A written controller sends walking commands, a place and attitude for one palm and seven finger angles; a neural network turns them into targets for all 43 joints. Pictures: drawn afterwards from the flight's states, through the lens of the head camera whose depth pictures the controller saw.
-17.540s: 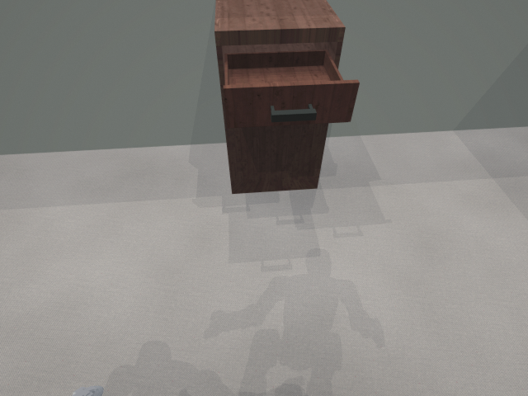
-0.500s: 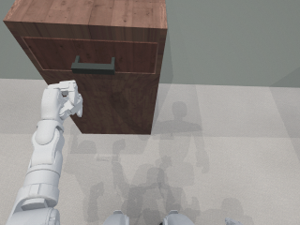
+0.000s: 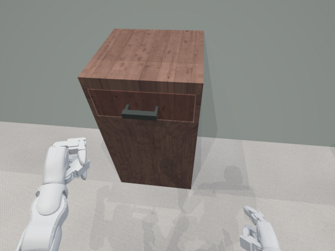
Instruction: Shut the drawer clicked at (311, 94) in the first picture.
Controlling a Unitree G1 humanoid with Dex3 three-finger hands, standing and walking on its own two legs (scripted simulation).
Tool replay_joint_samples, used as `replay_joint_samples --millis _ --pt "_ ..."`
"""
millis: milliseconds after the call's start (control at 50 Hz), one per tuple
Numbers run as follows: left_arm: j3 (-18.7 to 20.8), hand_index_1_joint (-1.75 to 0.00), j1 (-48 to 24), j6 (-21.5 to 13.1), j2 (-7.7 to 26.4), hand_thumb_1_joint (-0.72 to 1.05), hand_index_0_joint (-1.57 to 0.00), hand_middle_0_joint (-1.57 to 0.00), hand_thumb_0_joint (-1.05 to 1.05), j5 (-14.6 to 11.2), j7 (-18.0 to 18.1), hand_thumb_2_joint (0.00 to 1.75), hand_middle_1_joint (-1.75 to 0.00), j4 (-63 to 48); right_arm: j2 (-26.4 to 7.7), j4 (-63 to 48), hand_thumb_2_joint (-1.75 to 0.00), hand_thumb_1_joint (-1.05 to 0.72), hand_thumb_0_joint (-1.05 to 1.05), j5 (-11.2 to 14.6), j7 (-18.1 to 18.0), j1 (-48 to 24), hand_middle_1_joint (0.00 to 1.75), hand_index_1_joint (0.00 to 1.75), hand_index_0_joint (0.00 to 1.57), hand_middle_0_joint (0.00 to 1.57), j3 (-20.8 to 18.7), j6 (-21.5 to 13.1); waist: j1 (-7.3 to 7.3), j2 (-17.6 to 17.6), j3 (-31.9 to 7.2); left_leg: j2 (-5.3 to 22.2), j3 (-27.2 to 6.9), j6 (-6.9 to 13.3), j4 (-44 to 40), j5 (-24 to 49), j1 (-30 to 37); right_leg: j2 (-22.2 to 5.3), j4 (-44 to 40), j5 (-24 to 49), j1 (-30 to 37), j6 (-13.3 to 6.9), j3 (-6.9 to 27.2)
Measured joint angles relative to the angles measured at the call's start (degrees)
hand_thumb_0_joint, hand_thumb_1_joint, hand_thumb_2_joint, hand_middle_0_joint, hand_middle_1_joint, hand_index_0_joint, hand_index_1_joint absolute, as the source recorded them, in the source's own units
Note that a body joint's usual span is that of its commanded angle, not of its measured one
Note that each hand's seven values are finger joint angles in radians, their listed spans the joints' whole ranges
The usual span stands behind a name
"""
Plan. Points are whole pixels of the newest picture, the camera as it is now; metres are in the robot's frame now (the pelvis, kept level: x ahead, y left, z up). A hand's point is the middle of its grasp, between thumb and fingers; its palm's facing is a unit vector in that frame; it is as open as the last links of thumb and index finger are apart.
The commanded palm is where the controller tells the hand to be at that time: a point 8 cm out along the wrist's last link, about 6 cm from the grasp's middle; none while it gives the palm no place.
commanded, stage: draw the hand back to the body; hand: left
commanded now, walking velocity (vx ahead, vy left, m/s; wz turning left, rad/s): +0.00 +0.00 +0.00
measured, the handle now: (140, 111) +0.62 +0.16 -0.07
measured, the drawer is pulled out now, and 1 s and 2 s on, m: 0.00 0.00 0.00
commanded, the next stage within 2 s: step back with the hand held close in 0.54 s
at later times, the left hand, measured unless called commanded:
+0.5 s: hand (32, 198) +0.16 +0.23 +0.17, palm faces +0.42 -0.81 -0.41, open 3.3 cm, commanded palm +0.12 +0.27 +0.18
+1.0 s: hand (30, 204) +0.16 +0.24 +0.16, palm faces +0.31 -0.81 -0.50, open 3.3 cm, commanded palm +0.10 +0.28 +0.18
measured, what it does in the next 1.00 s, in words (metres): stands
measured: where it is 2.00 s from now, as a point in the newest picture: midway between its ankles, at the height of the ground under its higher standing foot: outside the picture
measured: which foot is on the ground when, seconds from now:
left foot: down 0.00-1.00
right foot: down 0.00-1.00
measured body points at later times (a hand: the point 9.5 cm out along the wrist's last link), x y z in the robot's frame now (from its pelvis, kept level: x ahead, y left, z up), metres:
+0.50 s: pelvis -0.01 -0.01 +0.01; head -0.03 -0.05 +0.45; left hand +0.14 +0.27 +0.20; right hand +0.19 -0.23 -0.08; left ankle -0.02 +0.10 -0.73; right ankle -0.02 -0.11 -0.73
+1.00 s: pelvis -0.03 +0.00 +0.01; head -0.01 -0.02 +0.46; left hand +0.14 +0.28 +0.19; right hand +0.14 -0.25 -0.08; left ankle -0.02 +0.10 -0.73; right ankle -0.02 -0.11 -0.73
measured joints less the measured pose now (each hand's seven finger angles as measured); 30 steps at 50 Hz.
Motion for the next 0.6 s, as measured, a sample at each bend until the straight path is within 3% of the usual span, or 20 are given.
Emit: replay_joint_samples --millis 160,380,460,600 --pt "2.62 -1.6 11.2 -0.05 0.44 0.9 -1.41 -1.4 0.02 -0.2 -0.28 0.9 -1.6 -12.11 -0.34 1.69 -0.9 -0.9 0.01 -1.0 0.41 0.17 0.3 0.3 0.2 0.2 -0.59 -2.06 0.98 0.56 1.26 0.17 -0.12 -0.4 -5.17 2.2 6.07 0.4 -5.11 2.13 6.03 -0.31 -0.07" --pt "9.45 -1.59 24.58 -2.64 2.78 0.89 -1.41 -1.4 0.02 -0.66 0.19 0.9 -1.6 -26.49 -0.8 3.02 -0.9 -0.9 0.01 -1.37 0.42 1.65 0.3 0.3 0.2 0.2 -2.31 -5.71 2.07 1.54 1.21 0.8 -0.66 -0.95 -5.76 2.5 7.9 1.1 -6.63 2.71 8.4 -0.83 -0.58" --pt "10.59 -1.6 26.08 -4.11 2.56 0.89 -1.41 -1.4 0.02 -0.45 0.47 0.9 -1.6 -27.75 -0.87 3.59 -0.9 -0.9 0.01 -1.39 0.12 1.78 0.3 0.3 0.2 0.2 -2.73 -6.89 2.45 1.98 1.48 0.89 -0.99 -1.03 -5.38 2.48 7.9 1.19 -6.5 2.74 8.62 -0.94 -0.9" --pt "9.25 -1.6 24.43 -4.17 1.09 0.89 -1.41 -1.4 0.02 -0.07 0.53 0.9 -1.6 -25.22 -0.51 4.48 -0.9 -0.9 0.01 -1.6 -0.45 1.6 0.3 0.3 0.2 0.2 -2.61 -7.94 2.54 1.8 2.15 0.97 -1.19 -1.18 -5.3 2.88 7.74 1.27 -6.18 2.9 8.39 -1.18 -1.11"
